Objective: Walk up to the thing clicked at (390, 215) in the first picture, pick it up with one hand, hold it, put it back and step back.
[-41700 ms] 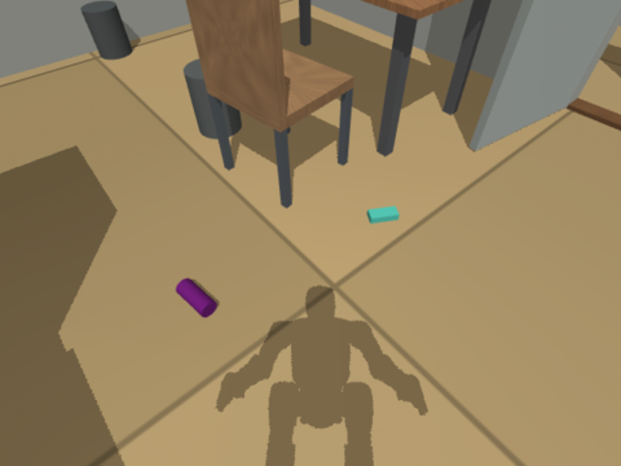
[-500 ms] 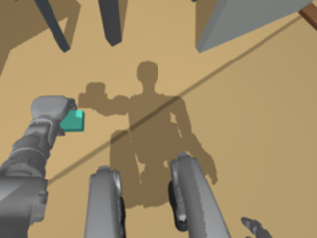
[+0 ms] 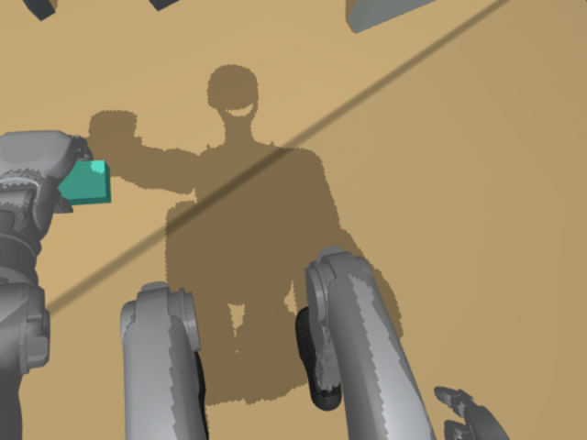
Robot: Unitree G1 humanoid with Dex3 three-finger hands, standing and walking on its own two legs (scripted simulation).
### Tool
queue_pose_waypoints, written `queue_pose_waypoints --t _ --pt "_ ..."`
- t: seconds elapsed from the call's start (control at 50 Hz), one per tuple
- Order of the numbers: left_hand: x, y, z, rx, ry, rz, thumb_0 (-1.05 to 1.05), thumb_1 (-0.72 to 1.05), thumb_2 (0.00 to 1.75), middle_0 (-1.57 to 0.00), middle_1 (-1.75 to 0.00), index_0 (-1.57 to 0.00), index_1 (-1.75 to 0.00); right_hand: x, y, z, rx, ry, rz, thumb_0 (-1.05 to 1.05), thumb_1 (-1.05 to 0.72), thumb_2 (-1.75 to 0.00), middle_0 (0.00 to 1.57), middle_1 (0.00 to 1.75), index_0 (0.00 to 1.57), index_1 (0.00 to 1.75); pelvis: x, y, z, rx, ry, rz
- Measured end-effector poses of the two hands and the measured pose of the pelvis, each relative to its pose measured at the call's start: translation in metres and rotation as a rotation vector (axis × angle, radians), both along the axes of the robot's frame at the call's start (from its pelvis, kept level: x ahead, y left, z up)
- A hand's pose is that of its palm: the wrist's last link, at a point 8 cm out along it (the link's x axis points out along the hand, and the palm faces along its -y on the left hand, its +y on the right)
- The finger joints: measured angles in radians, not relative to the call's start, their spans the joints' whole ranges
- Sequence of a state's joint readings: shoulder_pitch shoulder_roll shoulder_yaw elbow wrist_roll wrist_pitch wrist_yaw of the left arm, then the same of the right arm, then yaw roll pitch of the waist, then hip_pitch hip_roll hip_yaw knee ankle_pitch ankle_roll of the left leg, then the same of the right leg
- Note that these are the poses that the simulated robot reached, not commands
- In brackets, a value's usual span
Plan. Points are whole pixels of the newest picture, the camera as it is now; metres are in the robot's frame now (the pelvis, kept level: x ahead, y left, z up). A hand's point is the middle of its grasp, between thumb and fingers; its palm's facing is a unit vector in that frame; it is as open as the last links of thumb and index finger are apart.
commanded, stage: crouch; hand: left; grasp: from above
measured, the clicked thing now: (59, 184) +0.49 +0.26 -0.20
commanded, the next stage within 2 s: lower in 0.54 s
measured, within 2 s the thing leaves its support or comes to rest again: rests again in 1.88 s
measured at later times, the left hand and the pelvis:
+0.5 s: hand (67, 187) +0.49 +0.26 -0.22, palm faces -0.47 +0.00 -0.88, open 8.5 cm; pelvis -0.01 +0.00 -0.05, yaw -2 degrees
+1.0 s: hand (78, 193) +0.49 +0.26 -0.27, palm faces -0.49 -0.01 -0.87, open 8.4 cm; pelvis +0.00 +0.01 -0.07, yaw -4 degrees
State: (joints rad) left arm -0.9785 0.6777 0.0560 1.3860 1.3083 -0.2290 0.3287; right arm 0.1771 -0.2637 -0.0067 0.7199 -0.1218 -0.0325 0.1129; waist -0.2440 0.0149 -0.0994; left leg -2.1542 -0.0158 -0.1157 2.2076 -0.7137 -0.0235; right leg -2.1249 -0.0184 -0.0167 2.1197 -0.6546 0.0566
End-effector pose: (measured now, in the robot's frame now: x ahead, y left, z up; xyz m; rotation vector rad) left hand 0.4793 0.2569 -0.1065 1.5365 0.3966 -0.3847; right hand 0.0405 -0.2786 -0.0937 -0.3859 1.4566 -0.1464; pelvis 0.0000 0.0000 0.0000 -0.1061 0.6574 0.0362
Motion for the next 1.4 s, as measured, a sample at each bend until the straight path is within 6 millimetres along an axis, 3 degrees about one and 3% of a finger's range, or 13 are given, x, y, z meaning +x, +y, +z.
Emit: queue_pose_waypoints --t 0.38,0.74,1.4 --pt "0.009 0.004 -0.049 -0.007 -0.001 -0.023 0.0 0.25 0.26 -0.84 -0.31 -0.86 -0.29 -0.035 0.008 -0.028 0.001 0.083 0.0 0.01 -0.93 -0.9 0.2 0.3 0.2 0.3 -0.007 0.003 -0.041 -0.024 -0.025 -0.01" --pt "0.019 0.006 -0.074 -0.001 0.0 -0.013 0.0 0.26 0.25 -0.86 -0.28 -0.88 -0.25 -0.034 0.013 -0.039 0.001 0.097 0.021 0.0 -0.93 -0.9 0.2 0.3 0.2 0.3 -0.005 0.004 -0.057 -0.042 -0.033 -0.018" --pt "0.026 0.0 -0.145 -0.028 -0.001 -0.013 0.0 0.28 0.23 -0.84 -0.28 -0.86 -0.26 -0.045 0.019 -0.041 -0.024 0.129 0.115 0.0 -0.91 -0.89 0.2 0.3 0.2 0.3 -0.004 0.009 -0.085 -0.097 -0.088 -0.05"
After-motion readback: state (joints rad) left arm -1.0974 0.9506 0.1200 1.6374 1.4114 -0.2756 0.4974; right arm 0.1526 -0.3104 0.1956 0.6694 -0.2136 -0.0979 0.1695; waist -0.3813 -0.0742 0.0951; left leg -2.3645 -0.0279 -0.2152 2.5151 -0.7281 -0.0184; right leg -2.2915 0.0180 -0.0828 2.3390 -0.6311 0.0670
